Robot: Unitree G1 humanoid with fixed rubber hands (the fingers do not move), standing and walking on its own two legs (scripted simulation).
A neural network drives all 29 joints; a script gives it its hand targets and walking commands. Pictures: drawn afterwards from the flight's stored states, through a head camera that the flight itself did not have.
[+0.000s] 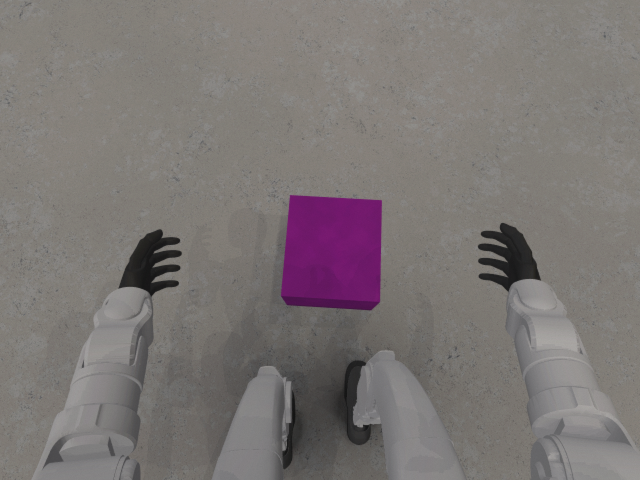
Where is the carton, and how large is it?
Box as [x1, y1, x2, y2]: [281, 195, 381, 309]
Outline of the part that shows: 290,195 281,296 287,304 371,309 379,302 381,200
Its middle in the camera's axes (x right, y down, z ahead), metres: +0.03 +0.03 +1.05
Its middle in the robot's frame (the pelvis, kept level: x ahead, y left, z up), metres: +0.50 -0.03 -0.61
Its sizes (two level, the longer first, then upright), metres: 0.265 0.240 0.174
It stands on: the floor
